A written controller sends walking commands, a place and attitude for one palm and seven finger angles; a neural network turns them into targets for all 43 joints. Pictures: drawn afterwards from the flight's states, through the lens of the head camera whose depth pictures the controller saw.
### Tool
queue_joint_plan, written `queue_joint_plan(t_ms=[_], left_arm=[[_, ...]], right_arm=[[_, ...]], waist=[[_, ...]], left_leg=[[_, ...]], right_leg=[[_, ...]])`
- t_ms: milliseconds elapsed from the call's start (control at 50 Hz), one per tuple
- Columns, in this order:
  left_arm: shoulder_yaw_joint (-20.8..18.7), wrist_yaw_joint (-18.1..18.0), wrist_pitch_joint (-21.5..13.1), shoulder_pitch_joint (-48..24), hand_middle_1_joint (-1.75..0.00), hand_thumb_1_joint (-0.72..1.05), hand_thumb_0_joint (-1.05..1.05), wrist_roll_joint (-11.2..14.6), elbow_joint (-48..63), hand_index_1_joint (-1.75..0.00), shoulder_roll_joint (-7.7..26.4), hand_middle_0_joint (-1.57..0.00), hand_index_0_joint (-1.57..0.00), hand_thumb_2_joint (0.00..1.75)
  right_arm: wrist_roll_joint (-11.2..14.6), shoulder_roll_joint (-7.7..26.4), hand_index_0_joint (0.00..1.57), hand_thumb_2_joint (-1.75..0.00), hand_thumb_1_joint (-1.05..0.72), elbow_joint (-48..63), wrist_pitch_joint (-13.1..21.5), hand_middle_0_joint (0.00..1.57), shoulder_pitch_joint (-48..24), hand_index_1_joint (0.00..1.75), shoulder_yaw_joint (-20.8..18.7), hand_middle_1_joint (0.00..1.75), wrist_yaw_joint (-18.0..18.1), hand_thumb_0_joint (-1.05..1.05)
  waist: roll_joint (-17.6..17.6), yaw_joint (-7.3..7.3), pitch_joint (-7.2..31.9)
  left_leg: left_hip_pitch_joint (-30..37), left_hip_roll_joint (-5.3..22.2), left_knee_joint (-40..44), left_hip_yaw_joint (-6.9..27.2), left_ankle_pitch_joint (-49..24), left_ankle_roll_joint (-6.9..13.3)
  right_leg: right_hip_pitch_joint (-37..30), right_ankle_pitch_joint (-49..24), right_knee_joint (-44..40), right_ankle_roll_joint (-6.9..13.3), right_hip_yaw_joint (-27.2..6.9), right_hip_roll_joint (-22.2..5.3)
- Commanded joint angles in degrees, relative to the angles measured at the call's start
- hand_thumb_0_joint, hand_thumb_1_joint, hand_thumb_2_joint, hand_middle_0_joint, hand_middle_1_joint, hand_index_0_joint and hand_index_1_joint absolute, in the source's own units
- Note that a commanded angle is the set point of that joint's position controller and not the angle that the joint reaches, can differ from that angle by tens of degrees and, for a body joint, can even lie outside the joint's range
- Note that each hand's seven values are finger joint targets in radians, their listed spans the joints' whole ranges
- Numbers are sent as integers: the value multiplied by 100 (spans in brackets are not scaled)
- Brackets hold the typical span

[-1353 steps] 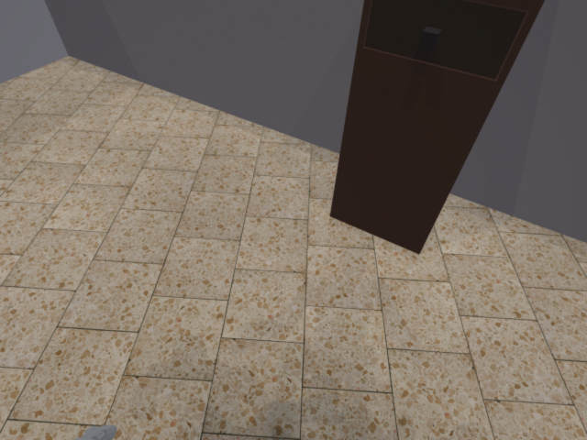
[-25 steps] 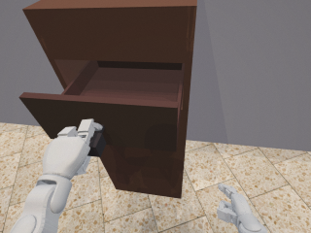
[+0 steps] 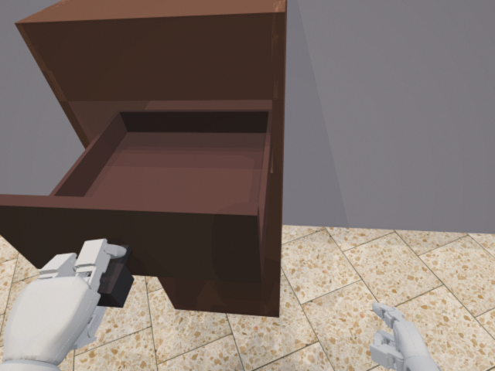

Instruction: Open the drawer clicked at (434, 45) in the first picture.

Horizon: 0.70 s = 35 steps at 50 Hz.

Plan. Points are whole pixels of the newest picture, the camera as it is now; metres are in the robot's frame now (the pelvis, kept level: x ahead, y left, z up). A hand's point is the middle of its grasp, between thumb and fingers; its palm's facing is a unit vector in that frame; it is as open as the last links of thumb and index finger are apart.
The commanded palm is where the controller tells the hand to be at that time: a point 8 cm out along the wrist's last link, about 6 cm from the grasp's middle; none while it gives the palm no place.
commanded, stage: pull the drawer open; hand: left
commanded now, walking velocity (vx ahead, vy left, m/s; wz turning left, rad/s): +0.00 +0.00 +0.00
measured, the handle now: (115, 271) +0.21 +0.21 +0.12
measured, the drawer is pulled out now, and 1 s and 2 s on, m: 0.27 0.28 0.28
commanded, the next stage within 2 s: open the thumb to release the handle in 0.28 s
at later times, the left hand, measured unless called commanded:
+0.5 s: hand (73, 330) +0.13 +0.24 +0.11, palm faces +0.10 -0.07 -0.99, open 9.2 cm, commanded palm +0.10 +0.25 +0.16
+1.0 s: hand (71, 325) +0.14 +0.25 +0.10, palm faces +0.08 -0.14 -0.99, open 13.4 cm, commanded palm +0.10 +0.23 +0.16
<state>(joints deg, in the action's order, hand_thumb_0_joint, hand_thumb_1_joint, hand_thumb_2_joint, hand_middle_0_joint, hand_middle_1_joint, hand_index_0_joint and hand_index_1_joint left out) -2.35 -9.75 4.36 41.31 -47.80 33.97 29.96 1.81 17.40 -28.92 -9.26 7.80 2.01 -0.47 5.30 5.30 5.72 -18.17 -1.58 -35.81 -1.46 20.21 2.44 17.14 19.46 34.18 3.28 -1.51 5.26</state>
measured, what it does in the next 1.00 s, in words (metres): stands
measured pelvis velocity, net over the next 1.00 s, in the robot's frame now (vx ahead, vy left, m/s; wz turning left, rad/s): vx -0.01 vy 0.01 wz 0.03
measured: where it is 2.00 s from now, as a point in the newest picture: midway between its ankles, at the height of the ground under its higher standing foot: outside the picture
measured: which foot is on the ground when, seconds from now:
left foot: down 0.00-1.00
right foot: down 0.00-1.00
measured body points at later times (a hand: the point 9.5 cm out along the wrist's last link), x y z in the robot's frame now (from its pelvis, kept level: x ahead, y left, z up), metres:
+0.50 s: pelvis -0.02 +0.00 +0.00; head -0.03 -0.03 +0.45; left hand +0.12 +0.24 +0.16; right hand +0.22 -0.18 -0.08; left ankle -0.02 +0.09 -0.73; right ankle -0.02 -0.08 -0.73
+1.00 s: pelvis -0.01 +0.01 +0.00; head -0.02 -0.02 +0.45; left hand +0.13 +0.25 +0.16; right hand +0.22 -0.19 -0.08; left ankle -0.02 +0.09 -0.73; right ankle -0.02 -0.08 -0.73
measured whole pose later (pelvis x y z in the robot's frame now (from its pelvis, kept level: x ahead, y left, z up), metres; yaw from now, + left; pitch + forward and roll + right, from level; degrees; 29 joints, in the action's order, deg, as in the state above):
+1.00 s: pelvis -0.01 +0.01 +0.00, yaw +2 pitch +1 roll -1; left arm -1.2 -7.0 4.0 35.0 -50.5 31.3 27.5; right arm 0.6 16.1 -29.7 -6.5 8.5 1.6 0.5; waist 5.5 6.6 4.2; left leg -18.5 -2.8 -36.2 -0.3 19.1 3.5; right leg 16.5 18.5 33.6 2.2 -0.1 4.0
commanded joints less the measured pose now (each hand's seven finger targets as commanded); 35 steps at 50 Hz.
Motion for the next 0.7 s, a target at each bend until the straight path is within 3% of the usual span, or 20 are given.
queue_joint_plan(t_ms=[0, 20, 60, 120, 200, 220, 280, 320, 340, 360, 380, 400, 420, 460, 480, 520, 560, 620, 660, 680], left_arm=[[-993, -233, 52, 560, -135, 90, 0, -84, 934, -135, 840, -40, -40, 90], [-1173, -271, 71, 688, -135, 90, 0, -13, 950, -135, 976, -40, -40, 90], [-1046, -283, 8, 466, -135, 90, 0, -82, 942, -135, 857, -40, -40, 90], [-1198, -328, -16, 253, -135, 90, 0, -139, 884, -135, 977, -40, -40, 90], [-1079, -282, -97, -217, -135, 90, 0, -268, 721, -135, 922, -40, -40, 90], [-1126, -282, -61, -207, -135, 90, 0, -254, 771, -135, 948, -40, -40, 90], [-998, -221, -93, -289, -135, 90, 0, -266, 711, -135, 878, -40, -40, 90], [-1234, -211, -47, -121, -135, 90, 0, -217, 656, -135, 1057, -40, -40, 90], [-1093, -189, -51, -130, -135, 90, 0, -234, 728, -135, 944, -40, -40, 90], [-1463, -184, -93, -1360, -135, 90, 0, -359, 385, -135, 1482, -40, -40, 90], [-1439, -156, -123, -1419, -134, 83, 0, -383, 192, -134, 1395, -40, -40, 87], [-1429, -133, -164, -1457, -134, 76, 0, -416, 20, -134, 1408, -39, -39, 84], [-1427, -106, -142, -1443, -133, 69, 0, -385, 39, -133, 1377, -38, -38, 81], [-1190, -23, -172, -1400, -131, 55, 0, -283, 60, -131, 1101, -38, -38, 75], [-1170, 19, -169, -1499, -130, 48, 0, -219, 20, -130, 1112, -37, -37, 72], [-1240, 81, -88, -1296, -129, 34, 0, -60, 62, -129, 1126, -36, -36, 66], [-976, 189, -51, -1161, -127, 20, 0, -35, 71, -127, 908, -35, -35, 60], [-800, 296, 20, -862, -125, -1, 0, 94, 383, -125, 811, -33, -33, 51], [-562, 356, -38, -969, -124, -15, 0, 15, 580, -124, 699, -32, -32, 45], [-666, 341, -89, -1004, -123, -22, 0, -21, 631, -123, 841, -32, -32, 42]], right_arm=[[-11, 414, 20, -90, -90, 1092, 365, 20, -1099, 30, -162, 30, -1, 0], [31, 422, 20, -90, -90, 1099, 370, 20, -1207, 30, -174, 30, 27, 0], [-33, 379, 20, -90, -90, 1089, 376, 20, -1107, 30, -145, 30, 40, 0], [-32, 397, 20, -90, -90, 1046, 404, 20, -1167, 30, -152, 30, 65, 0], [-101, 335, 20, -90, -90, 979, 439, 20, -1032, 30, -132, 30, 96, 0], [-60, 351, 20, -90, -90, 997, 468, 20, -1147, 30, -130, 30, 95, 0], [-103, 299, 20, -90, -90, 936, 486, 20, -990, 30, -125, 30, 99, 0], [-52, 320, 20, -90, -90, 968, 496, 20, -1152, 30, -98, 30, 115, 0], [-79, 279, 20, -90, -90, 972, 487, 20, -1073, 30, -67, 30, 101, 0], [-124, 261, 20, -90, -90, 689, 411, 20, -1087, 30, -61, 30, 192, 0], [-157, 205, 20, -90, -90, 728, 406, 20, -1191, 30, -71, 30, 253, 0], [-162, 182, 20, -90, -90, 700, 416, 20, -1170, 30, -54, 30, 263, 0], [-98, 199, 20, -90, -90, 719, 439, 20, -1274, 30, -72, 30, 259, 0], [-90, 162, 20, -90, -90, 709, 460, 20, -1109, 30, -118, 30, 243, 0], [-88, 184, 20, -90, -90, 655, 454, 20, -1084, 30, -132, 30, 235, 0], [-36, 224, 20, -90, -90, 710, 484, 20, -1231, 30, -127, 30, 222, 0], [-69, 203, 20, -90, -90, 698, 479, 20, -1119, 30, -134, 30, 189, 0], [-36, 319, 20, -90, -90, 870, 537, 20, -1255, 30, -121, 30, 187, 0], [-101, 318, 20, -90, -90, 902, 574, 20, -1109, 30, -113, 30, 206, 0], [-116, 371, 20, -90, -90, 912, 573, 20, -1073, 30, -117, 30, 225, 0]], waist=[[-272, 246, 184], [-324, 258, 164], [-482, 216, 106], [-321, 194, 9], [-440, 164, -107], [-108, 181, -24], [-446, 182, 83], [-296, 236, 114], [-321, 242, 103], [-524, 61, -185], [-472, 170, -321], [-520, 139, -469], [-133, 169, -422], [23, 173, -159], [-120, 146, -47], [7, 173, 109], [-345, 153, 70], [-332, 128, 203], [-476, 91, 142], [-468, 88, 107]], left_leg=[[203, 177, 281, 128, -1556, -90], [223, 189, 242, 125, -1475, -100], [208, 155, 230, 136, -1425, -70], [314, 151, 233, 185, -1265, -83], [360, 138, 270, 200, -1117, -62], [446, 152, 286, 223, -1057, -88], [433, 145, 307, 232, -1295, -82], [424, 145, 330, 237, -1249, -104], [401, 139, 342, 206, -1311, -99], [308, 80, 369, 248, -1077, -81], [372, 52, 385, 247, -942, -50], [371, 45, 403, 248, -861, -48], [509, 65, 427, 265, -820, -60], [571, 62, 458, 247, -981, -72], [538, 50, 500, 276, -1047, -85], [551, 77, 548, 300, -1137, -116], [421, 67, 578, 252, -1237, -106], [379, 98, 574, 236, -1240, -101], [396, 94, 528, 212, -1349, -59], [385, 111, 520, 220, -1348, -56]], right_leg=[[13, -1295, -612, -268, -212, -453], [-9, -1338, -669, -260, -324, -443], [85, -1253, -661, -279, -288, -478], [266, -1001, -766, -235, -412, -414], [390, -648, -834, -250, -292, -445], [394, -568, -848, -203, -382, -400], [217, -870, -788, -235, -209, -432], [102, -935, -818, -216, -354, -415], [54, -985, -787, -235, -232, -473], [277, -721, -864, -215, -276, -436], [285, -516, -968, -210, -305, -450], [375, -335, -1043, -212, -316, -461], [402, -227, -1098, -160, -395, -415], [211, -401, -980, -174, -200, -428], [119, -497, -946, -186, -151, -407], [-30, -662, -907, -173, -182, -371], [-112, -778, -889, -222, -88, -429], [-228, -964, -867, -251, -140, -448], [-137, -1032, -887, -279, -86, -499], [-60, -1011, -891, -280, -78, -485]])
